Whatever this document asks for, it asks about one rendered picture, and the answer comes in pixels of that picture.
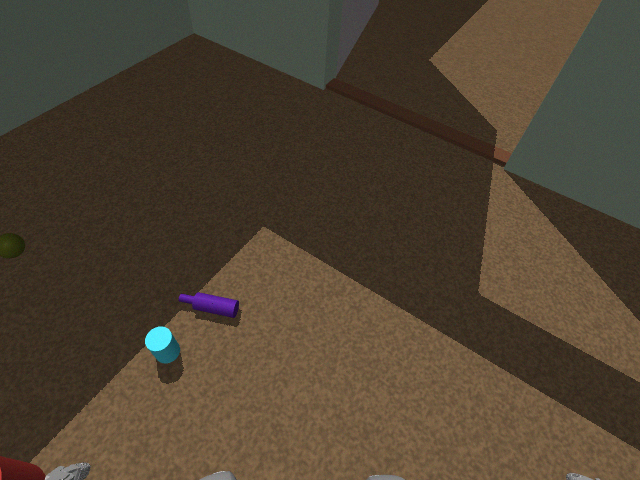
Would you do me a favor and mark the left robot hand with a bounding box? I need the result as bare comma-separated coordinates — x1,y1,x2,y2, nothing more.
45,463,91,480

